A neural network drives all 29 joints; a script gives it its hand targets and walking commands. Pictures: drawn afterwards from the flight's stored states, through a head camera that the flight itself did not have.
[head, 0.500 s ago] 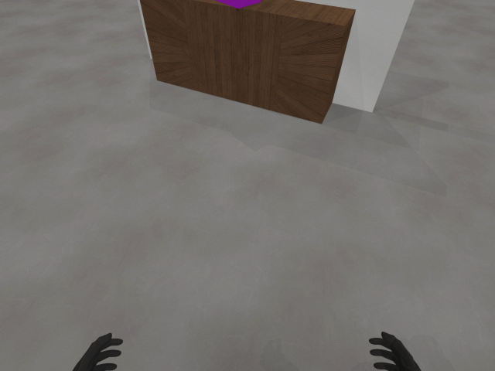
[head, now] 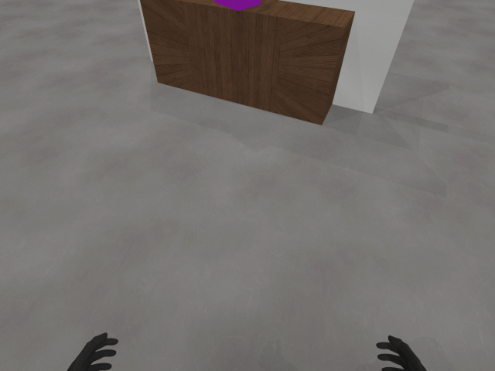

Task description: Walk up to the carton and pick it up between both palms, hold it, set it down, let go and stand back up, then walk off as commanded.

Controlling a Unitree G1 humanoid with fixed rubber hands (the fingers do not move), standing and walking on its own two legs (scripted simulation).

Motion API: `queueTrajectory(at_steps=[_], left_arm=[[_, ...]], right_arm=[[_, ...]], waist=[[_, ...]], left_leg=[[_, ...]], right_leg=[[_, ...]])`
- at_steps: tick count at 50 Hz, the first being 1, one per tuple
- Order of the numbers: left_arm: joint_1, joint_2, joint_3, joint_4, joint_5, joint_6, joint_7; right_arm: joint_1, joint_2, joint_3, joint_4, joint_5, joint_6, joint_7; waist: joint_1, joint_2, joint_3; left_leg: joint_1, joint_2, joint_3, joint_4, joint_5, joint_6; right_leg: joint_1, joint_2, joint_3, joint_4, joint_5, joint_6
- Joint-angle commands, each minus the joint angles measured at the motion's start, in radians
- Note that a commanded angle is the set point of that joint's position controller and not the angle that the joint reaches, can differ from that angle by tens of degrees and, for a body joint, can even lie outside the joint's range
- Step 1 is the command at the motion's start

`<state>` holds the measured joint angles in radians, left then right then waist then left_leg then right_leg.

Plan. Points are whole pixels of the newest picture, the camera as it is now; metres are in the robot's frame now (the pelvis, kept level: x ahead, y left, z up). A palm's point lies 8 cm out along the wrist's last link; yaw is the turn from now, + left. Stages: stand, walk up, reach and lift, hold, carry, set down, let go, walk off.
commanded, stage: stand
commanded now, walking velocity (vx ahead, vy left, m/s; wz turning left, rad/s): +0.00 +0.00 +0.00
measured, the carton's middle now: out of the picture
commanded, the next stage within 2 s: walk up in 0.68 s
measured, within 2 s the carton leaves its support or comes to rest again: neither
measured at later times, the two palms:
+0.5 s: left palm out of the picture +0.14 +0.26 -0.07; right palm out of the picture +0.12 -0.28 -0.09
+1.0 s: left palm out of the picture +0.14 +0.27 -0.06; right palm out of the picture +0.10 -0.29 -0.09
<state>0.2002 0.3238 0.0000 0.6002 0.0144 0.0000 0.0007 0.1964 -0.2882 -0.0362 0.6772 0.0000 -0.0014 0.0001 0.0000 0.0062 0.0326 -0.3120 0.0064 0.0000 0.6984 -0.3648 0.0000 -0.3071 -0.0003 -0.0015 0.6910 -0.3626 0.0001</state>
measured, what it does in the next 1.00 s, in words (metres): stands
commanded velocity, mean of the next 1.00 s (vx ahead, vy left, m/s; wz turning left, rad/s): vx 0.00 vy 0.00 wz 0.00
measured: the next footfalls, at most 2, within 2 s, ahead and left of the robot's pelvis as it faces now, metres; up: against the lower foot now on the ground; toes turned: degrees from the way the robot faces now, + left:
right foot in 1.16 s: +0.12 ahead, -0.17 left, +0.00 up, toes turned -2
left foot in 1.66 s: +0.35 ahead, +0.11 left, +0.00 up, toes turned +2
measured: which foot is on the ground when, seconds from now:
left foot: down 0.00-1.00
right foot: down 0.00-0.94, up 0.96-1.00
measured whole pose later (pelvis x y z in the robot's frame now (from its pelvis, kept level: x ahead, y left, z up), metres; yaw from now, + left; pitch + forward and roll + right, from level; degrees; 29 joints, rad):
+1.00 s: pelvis -0.01 -0.01 +0.00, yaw +0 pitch -2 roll +1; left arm 0.22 0.36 0.01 0.61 0.01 0.00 -0.03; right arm 0.25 -0.31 -0.07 0.73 0.00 -0.03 0.04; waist 0.00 0.01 -0.01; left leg -0.30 0.01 0.00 0.67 -0.35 0.01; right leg -0.37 0.00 0.00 0.82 -0.41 0.00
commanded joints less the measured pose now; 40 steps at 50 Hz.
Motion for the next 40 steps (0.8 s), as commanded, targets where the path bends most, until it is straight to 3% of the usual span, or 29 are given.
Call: queueTrajectory(at_steps=[1,2,3,4,5,6,8,9,12,13,14,15,16,17,18,19,20,21,22,25,27,30,31,33,34,35,36,39,40], left_arm=[[-0.071,0.188,0.059,-0.035,-0.019,-0.046,0.005],[-0.084,0.199,0.058,-0.028,-0.012,-0.043,0.013],[-0.083,0.194,0.057,-0.032,-0.018,-0.038,0.012],[-0.018,0.180,0.053,-0.031,-0.015,-0.043,0.001],[-0.053,0.185,0.064,-0.031,-0.013,-0.044,-0.002],[-0.065,0.213,0.069,-0.029,-0.015,-0.043,0.005],[-0.017,0.206,0.060,-0.001,-0.022,-0.036,0.009],[-0.023,0.212,0.066,-0.021,-0.016,-0.033,0.014],[-0.065,0.195,0.060,-0.021,-0.022,-0.029,0.009],[-0.053,0.198,0.063,-0.036,-0.021,-0.029,0.002],[-0.050,0.219,0.063,-0.030,-0.016,-0.034,0.010],[-0.021,0.189,0.062,-0.018,-0.021,-0.036,0.003],[-0.082,0.192,0.052,-0.032,-0.011,-0.037,0.000],[-0.079,0.197,0.054,-0.040,-0.009,-0.042,0.009],[-0.035,0.197,0.056,-0.019,-0.019,-0.047,0.015],[-0.073,0.208,0.054,-0.025,-0.017,-0.045,0.017],[-0.045,0.206,0.054,-0.026,-0.019,-0.042,0.019],[-0.054,0.196,0.053,-0.014,-0.021,-0.039,0.011],[-0.049,0.237,0.070,-0.010,-0.008,-0.039,0.015],[-0.080,0.196,0.055,-0.023,-0.015,-0.047,-0.001],[-0.040,0.185,0.054,-0.018,-0.020,-0.043,0.010],[-0.093,0.179,0.049,-0.018,-0.016,-0.041,0.009],[-0.056,0.193,0.057,-0.021,-0.025,-0.043,0.003],[-0.046,0.198,0.060,0.005,-0.019,-0.042,-0.001],[-0.075,0.207,0.049,-0.011,-0.014,-0.038,0.010],[-0.066,0.233,0.068,-0.009,-0.021,-0.037,0.010],[-0.072,0.230,0.063,-0.005,-0.011,-0.044,0.010],[-0.058,0.203,0.056,-0.007,-0.020,-0.054,0.012],[-0.049,0.228,0.065,0.012,-0.014,-0.047,0.014]], right_arm=[[-0.091,-0.226,-0.053,-0.093,-0.011,-0.040,0.005],[-0.087,-0.201,-0.046,-0.082,-0.006,-0.036,0.009],[-0.082,-0.234,-0.058,-0.091,-0.007,-0.044,0.007],[-0.060,-0.264,-0.057,-0.070,0.002,-0.042,-0.004],[-0.049,-0.229,-0.055,-0.074,-0.002,-0.043,0.004],[-0.077,-0.232,-0.048,-0.080,-0.008,-0.049,0.004],[-0.037,-0.216,-0.042,-0.065,-0.002,-0.039,0.003],[-0.075,-0.235,-0.049,-0.080,-0.007,-0.046,0.005],[-0.069,-0.216,-0.048,-0.067,-0.011,-0.036,0.004],[-0.081,-0.234,-0.056,-0.063,-0.004,-0.038,0.004],[-0.052,-0.219,-0.045,-0.056,0.001,-0.035,0.004],[-0.096,-0.237,-0.047,-0.060,-0.008,-0.042,0.000],[-0.096,-0.224,-0.052,-0.073,0.003,-0.039,0.004],[-0.049,-0.226,-0.048,-0.042,0.004,-0.032,0.003],[-0.074,-0.220,-0.047,-0.051,-0.002,-0.032,-0.003],[-0.064,-0.219,-0.046,-0.052,0.005,-0.032,-0.004],[-0.087,-0.249,-0.053,-0.063,0.002,-0.045,-0.001],[-0.057,-0.239,-0.060,-0.048,0.002,-0.044,-0.005],[-0.070,-0.227,-0.056,-0.055,-0.001,-0.046,0.004],[-0.052,-0.203,-0.042,-0.035,-0.007,-0.036,-0.004],[-0.073,-0.242,-0.048,-0.038,0.003,-0.038,-0.001],[-0.070,-0.219,-0.045,-0.025,-0.001,-0.035,-0.001],[-0.081,-0.246,-0.058,-0.024,-0.007,-0.038,0.001],[-0.049,-0.249,-0.054,-0.027,-0.002,-0.042,0.006],[-0.055,-0.243,-0.057,-0.023,-0.001,-0.035,0.002],[-0.042,-0.233,-0.051,-0.018,-0.003,-0.033,0.004],[-0.069,-0.221,-0.053,-0.019,-0.009,-0.033,0.002],[-0.087,-0.218,-0.046,-0.023,0.005,-0.033,0.003],[-0.067,-0.211,-0.046,-0.022,-0.003,-0.038,0.002]], waist=[[0.009,0.038,-0.095],[-0.012,0.020,-0.065],[0.002,-0.021,-0.093],[0.007,0.059,-0.105],[-0.011,0.031,-0.130],[0.008,0.004,-0.101],[-0.013,0.014,-0.112],[0.010,0.019,-0.091],[0.003,0.064,-0.084],[0.006,-0.005,-0.131],[-0.009,0.020,-0.103],[0.027,0.042,-0.122],[0.008,-0.045,-0.106],[-0.013,-0.048,-0.073],[0.007,-0.043,-0.099],[-0.020,-0.028,-0.077],[-0.004,0.020,-0.112],[-0.011,-0.025,-0.119],[-0.009,0.004,-0.100],[-0.026,-0.035,-0.090],[0.002,0.034,-0.084],[-0.015,-0.014,-0.060],[0.006,0.006,-0.125],[-0.010,0.017,-0.113],[-0.025,-0.037,-0.084],[-0.010,-0.049,-0.063],[-0.020,0.015,-0.079],[0.000,-0.010,-0.122],[-0.016,-0.043,-0.081]], left_leg=[[0.074,0.106,-0.104,-0.179,0.287,0.038],[0.056,0.104,-0.100,-0.188,0.298,0.031],[0.064,0.120,-0.130,-0.197,0.281,0.038],[0.088,0.118,-0.110,-0.203,0.272,0.034],[0.094,0.118,-0.122,-0.191,0.277,0.030],[0.070,0.131,-0.127,-0.188,0.318,0.039],[0.146,0.133,-0.126,-0.192,0.329,0.036],[0.071,0.127,-0.130,-0.176,0.312,0.044],[0.063,0.111,-0.100,-0.187,0.327,0.030],[0.097,0.118,-0.119,-0.181,0.307,0.032],[0.076,0.109,-0.121,-0.190,0.278,0.025],[0.061,0.129,-0.140,-0.204,0.261,0.048],[0.068,0.104,-0.106,-0.192,0.256,0.023],[0.097,0.098,-0.084,-0.178,0.281,0.016],[0.079,0.098,-0.089,-0.164,0.274,0.027],[0.106,0.113,-0.093,-0.185,0.269,0.031],[0.127,0.112,-0.102,-0.164,0.279,0.033],[0.121,0.108,-0.103,-0.172,0.272,0.028],[0.101,0.098,-0.098,-0.153,0.291,0.028],[0.118,0.110,-0.111,-0.195,0.249,0.027],[0.051,0.132,-0.154,-0.203,0.228,0.053],[0.093,0.107,-0.112,-0.199,0.222,0.029],[0.106,0.109,-0.112,-0.213,0.218,0.028],[0.104,0.107,-0.104,-0.185,0.260,0.021],[0.102,0.096,-0.096,-0.168,0.248,0.023],[0.079,0.112,-0.098,-0.179,0.268,0.027],[0.095,0.104,-0.112,-0.179,0.261,0.026],[0.116,0.114,-0.113,-0.181,0.301,0.022],[0.124,0.129,-0.120,-0.197,0.246,0.033]], right_leg=[[0.085,-0.101,0.087,-0.144,0.246,-0.044],[0.079,-0.101,0.071,-0.141,0.272,-0.039],[0.076,-0.099,0.065,-0.136,0.217,-0.038],[0.084,-0.094,0.078,-0.150,0.240,-0.036],[0.098,-0.102,0.067,-0.140,0.252,-0.027],[0.114,-0.101,0.069,-0.143,0.289,-0.027],[0.055,-0.112,0.088,-0.130,0.250,-0.039],[0.103,-0.102,0.077,-0.145,0.275,-0.031],[0.109,-0.125,0.082,-0.160,0.265,-0.038],[0.117,-0.106,0.072,-0.139,0.274,-0.032],[0.110,-0.109,0.076,-0.142,0.267,-0.033],[0.138,-0.109,0.075,-0.149,0.238,-0.031],[0.118,-0.121,0.070,-0.163,0.241,-0.034],[0.070,-0.124,0.094,-0.166,0.284,-0.037],[0.097,-0.134,0.097,-0.173,0.294,-0.046],[0.057,-0.133,0.113,-0.183,0.258,-0.050],[0.049,-0.124,0.104,-0.175,0.264,-0.049],[0.081,-0.121,0.083,-0.170,0.254,-0.039],[0.095,-0.127,0.097,-0.172,0.299,-0.042],[0.051,-0.128,0.110,-0.196,0.202,-0.050],[0.098,-0.108,0.089,-0.170,0.226,-0.038],[0.055,-0.126,0.112,-0.203,0.199,-0.046],[0.078,-0.117,0.089,-0.183,0.193,-0.044],[0.085,-0.108,0.092,-0.182,0.244,-0.043],[0.059,-0.135,0.107,-0.194,0.278,-0.050],[0.067,-0.117,0.090,-0.189,0.221,-0.042],[0.077,-0.133,0.130,-0.188,0.277,-0.045],[0.096,-0.127,0.096,-0.173,0.259,-0.041],[0.055,-0.122,0.102,-0.184,0.236,-0.043]])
